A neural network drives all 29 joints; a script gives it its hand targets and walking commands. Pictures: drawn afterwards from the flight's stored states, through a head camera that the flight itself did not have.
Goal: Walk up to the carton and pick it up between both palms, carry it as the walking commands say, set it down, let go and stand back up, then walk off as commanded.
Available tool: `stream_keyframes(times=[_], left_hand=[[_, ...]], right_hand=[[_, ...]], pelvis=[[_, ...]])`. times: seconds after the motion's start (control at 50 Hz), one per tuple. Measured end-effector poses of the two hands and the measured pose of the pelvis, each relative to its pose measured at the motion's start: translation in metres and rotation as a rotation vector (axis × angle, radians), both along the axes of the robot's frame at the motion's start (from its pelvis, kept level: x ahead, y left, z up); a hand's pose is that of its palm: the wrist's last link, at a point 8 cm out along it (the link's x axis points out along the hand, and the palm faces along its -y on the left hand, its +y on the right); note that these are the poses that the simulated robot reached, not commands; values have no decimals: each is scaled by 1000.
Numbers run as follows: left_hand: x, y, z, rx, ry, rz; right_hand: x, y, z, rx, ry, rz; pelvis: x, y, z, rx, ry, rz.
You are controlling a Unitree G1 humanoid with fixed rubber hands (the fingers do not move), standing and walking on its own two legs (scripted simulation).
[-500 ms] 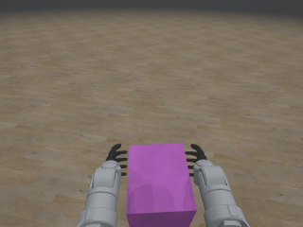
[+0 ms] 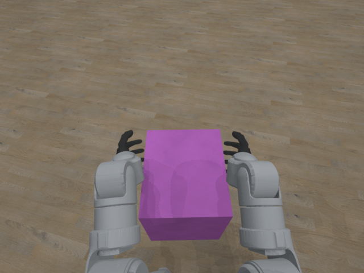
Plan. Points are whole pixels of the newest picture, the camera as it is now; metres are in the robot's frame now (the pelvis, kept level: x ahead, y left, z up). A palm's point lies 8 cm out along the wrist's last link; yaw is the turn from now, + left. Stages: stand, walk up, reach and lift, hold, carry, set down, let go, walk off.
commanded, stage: carry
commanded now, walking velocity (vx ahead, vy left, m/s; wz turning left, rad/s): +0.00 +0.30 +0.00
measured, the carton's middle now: (184, 186) +0.32 +0.02 -0.01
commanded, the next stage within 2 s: none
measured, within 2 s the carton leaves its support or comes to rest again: neither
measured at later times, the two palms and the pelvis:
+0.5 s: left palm (45, 182) +0.29 +0.29 +0.09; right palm (168, 182) +0.28 +0.05 +0.09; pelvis -0.05 +0.16 +0.00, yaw +0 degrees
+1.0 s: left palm out of the picture +0.19 +0.45 +0.09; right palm (62, 238) +0.18 +0.21 +0.10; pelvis -0.15 +0.33 +0.01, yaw -1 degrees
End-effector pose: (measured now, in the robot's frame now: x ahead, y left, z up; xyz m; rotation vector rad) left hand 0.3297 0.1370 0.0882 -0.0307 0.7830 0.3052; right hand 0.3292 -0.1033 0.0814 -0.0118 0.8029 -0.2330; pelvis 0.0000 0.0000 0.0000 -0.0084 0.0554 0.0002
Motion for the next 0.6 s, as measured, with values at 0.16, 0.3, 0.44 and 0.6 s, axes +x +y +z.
stream_keyframes(times=[0.16, 0.3, 0.44, 0.6], left_hand=[[-26, 48, -19, -41, 62, 29], [-37, 86, -1, 7, 48, 72], [-36, 129, 3, -49, -4, 23], [-70, 178, -2, -24, 29, 18]], right_hand=[[-15, 48, -5, -23, 63, 9], [-23, 86, -5, 64, 55, 13], [-39, 129, 6, 11, 7, -38], [-65, 178, 5, 32, 42, -45]], pelvis=[[-14, 44, 0, -24, -1, 14], [-37, 82, 9, -25, 3, 59], [-45, 137, 2, 17, 0, 42], [-75, 185, 7, -6, -12, -5]])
